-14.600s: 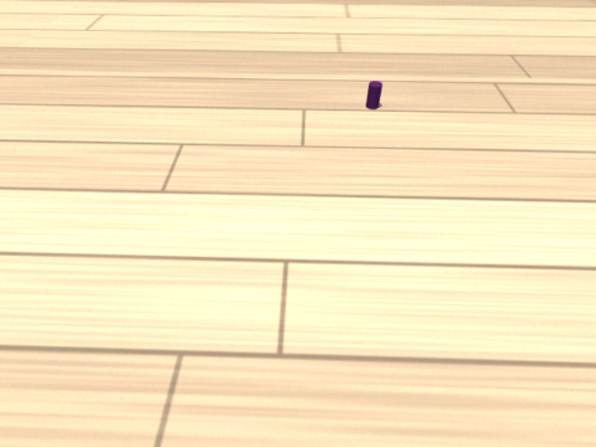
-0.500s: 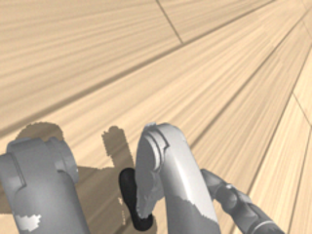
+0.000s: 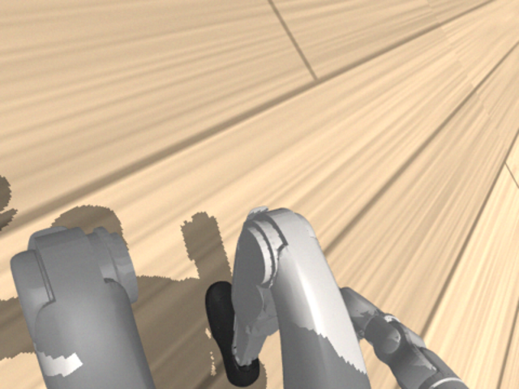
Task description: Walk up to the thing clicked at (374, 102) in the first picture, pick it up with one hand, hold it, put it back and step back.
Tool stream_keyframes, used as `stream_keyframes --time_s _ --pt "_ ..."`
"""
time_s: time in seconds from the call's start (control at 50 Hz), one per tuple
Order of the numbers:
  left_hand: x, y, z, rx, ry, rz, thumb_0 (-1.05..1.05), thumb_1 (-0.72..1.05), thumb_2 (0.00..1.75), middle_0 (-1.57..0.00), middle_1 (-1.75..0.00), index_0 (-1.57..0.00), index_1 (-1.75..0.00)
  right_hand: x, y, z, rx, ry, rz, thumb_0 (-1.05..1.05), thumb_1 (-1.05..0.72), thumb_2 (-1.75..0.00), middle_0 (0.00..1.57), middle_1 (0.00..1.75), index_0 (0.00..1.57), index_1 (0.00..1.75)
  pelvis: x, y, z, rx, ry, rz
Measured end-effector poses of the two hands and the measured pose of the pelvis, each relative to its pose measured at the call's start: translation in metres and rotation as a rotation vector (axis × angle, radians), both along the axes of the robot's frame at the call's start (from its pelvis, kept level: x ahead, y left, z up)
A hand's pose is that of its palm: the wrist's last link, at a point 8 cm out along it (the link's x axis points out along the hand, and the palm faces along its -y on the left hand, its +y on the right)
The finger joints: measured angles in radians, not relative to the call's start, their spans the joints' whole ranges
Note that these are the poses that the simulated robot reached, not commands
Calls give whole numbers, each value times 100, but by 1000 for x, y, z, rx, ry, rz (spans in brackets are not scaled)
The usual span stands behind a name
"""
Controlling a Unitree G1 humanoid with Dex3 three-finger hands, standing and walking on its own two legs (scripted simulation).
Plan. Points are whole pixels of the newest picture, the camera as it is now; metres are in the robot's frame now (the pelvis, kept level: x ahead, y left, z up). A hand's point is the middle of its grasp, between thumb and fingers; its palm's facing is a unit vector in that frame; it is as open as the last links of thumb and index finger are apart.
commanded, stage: settle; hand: left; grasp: from the side
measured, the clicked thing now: out of the picture +0.38 +0.32 -0.17
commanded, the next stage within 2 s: lift in 1.62 s
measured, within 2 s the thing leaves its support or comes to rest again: neither
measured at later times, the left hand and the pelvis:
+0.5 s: hand out of the picture +0.36 +0.34 -0.04, palm faces +0.46 -0.89 -0.03, open 11.4 cm; pelvis +0.01 -0.01 +0.03, yaw +5 degrees
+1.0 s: hand out of the picture +0.36 +0.33 +0.03, palm faces +0.46 -0.89 -0.04, open 11.4 cm; pelvis +0.02 -0.02 +0.06, yaw +9 degrees
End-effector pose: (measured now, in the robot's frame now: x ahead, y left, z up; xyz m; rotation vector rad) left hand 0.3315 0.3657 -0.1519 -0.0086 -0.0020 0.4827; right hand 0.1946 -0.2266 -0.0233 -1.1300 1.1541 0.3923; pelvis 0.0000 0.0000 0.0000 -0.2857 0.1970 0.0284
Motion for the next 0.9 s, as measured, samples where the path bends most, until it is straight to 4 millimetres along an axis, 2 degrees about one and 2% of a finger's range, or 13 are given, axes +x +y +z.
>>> stream_keyframes --time_s 0.32,0.5,0.72,0.9 --pt "-12 17 76 33 -47 4 -2 -49 100 -60 -96 -63 -98 27 7 -8 157 -76 -127 0 -90 -90 20 30 21 30 7 -5 17 35 124 35" --pt "-20 14 117 49 -10 -4 -2 -50 101 -60 -96 -63 -98 37 8 -16 263 -97 -228 1 -90 -90 20 30 21 30 12 -11 32 68 209 58" --pt "-19 8 153 58 15 -9 -2 -50 102 -60 -96 -63 -98 42 -5 -26 320 -97 -327 1 -90 -90 20 30 21 30 18 -20 46 112 281 77" --pt "-15 5 174 47 17 -6 -2 -51 102 -61 -95 -64 -97 41 -16 -26 331 -103 -385 1 -90 -90 20 30 21 30 21 -24 56 133 317 86"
